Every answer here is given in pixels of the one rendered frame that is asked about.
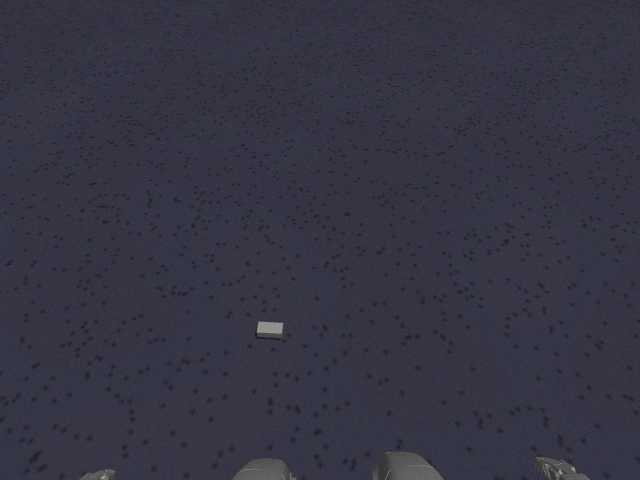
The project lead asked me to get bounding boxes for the small box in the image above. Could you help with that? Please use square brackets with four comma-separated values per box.
[257, 322, 284, 338]

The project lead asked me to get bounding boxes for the right robot hand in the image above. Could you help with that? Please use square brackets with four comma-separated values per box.
[533, 457, 590, 480]

